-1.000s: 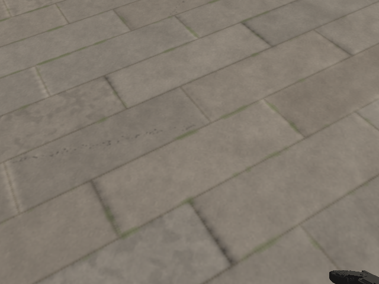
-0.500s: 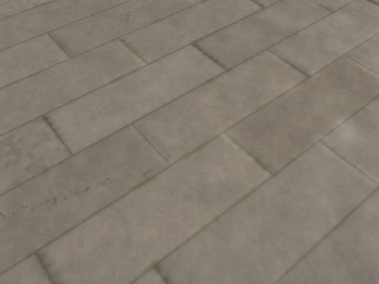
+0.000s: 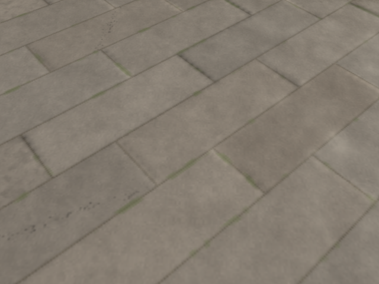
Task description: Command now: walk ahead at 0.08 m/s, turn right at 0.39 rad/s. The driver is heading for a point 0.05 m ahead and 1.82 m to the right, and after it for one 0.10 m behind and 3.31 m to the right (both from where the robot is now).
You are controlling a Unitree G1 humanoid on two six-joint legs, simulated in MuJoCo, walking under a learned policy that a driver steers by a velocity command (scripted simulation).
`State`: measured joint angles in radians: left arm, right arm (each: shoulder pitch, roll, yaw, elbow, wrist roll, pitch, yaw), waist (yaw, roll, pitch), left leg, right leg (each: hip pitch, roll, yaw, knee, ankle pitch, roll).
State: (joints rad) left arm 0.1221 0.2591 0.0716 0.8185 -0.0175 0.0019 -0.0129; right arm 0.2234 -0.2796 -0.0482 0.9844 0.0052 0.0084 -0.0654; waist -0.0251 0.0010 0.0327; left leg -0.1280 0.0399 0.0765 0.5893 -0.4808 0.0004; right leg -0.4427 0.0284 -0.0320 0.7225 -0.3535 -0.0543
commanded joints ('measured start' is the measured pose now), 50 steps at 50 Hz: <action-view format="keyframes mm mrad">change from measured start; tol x32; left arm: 1 -86 57 15 -108 -6 2 -18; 50 68 234 58 -248 21 -8 14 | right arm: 1 -33 -196 -50 -68 10 8 -14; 50 -142 -153 -66 -288 -4 -11 24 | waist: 1 -1 149 2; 5 96 -249 -224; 23 -18 -158 -119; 26 33 288 -93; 50 39 -110 -108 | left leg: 1 82 295 -180 -90 976 155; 3 -28 180 -44 117 1038 76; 4 -242 73 32 362 774 -13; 5 -448 -116 -35 650 -176 -59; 6 -443 -62 -186 762 -223 -52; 23 -83 -74 -141 -160 258 -32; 26 -29 382 -630 -353 387 252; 43 30 278 -98 -201 602 177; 47 -559 -23 5 484 -214 -79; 50 -558 23 -144 592 -19 -51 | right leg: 1 -82 -22 -45 -21 -82 -12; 3 212 30 -46 -184 191 -46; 5 534 -375 657 -387 754 -339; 22 159 -149 493 -399 143 -132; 26 -193 96 182 204 -277 50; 31 -195 24 137 518 -25 127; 44 175 -26 -56 -225 129 48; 47 479 -434 575 -357 766 -288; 50 375 -285 378 -383 498 -199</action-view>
